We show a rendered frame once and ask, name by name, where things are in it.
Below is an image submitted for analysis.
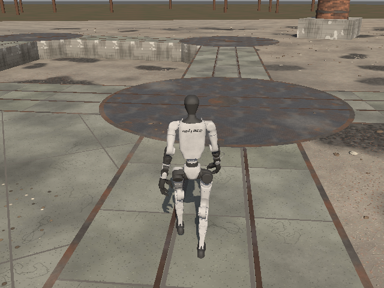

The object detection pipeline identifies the right robot forearm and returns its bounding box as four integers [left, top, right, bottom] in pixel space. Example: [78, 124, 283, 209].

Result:
[212, 144, 221, 165]

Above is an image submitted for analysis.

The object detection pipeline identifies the robot right hand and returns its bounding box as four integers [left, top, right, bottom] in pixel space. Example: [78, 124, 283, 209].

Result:
[207, 162, 221, 174]

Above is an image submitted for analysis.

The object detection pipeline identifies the left robot upper arm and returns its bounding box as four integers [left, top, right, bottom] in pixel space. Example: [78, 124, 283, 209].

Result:
[166, 121, 179, 155]

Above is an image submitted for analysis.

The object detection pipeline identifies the robot left hand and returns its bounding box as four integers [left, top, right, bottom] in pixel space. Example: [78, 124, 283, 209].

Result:
[158, 178, 173, 196]

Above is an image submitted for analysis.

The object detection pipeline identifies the robot head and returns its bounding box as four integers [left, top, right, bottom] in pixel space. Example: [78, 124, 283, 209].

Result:
[182, 95, 202, 124]

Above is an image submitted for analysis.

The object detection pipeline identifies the right robot upper arm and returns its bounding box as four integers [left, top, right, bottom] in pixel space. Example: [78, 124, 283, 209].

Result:
[204, 121, 218, 152]

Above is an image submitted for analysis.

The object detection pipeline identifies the left robot forearm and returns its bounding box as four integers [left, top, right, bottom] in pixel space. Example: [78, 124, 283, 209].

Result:
[160, 147, 172, 179]

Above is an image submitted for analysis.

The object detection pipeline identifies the robot torso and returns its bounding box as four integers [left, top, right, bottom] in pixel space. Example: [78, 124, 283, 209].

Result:
[178, 118, 206, 180]

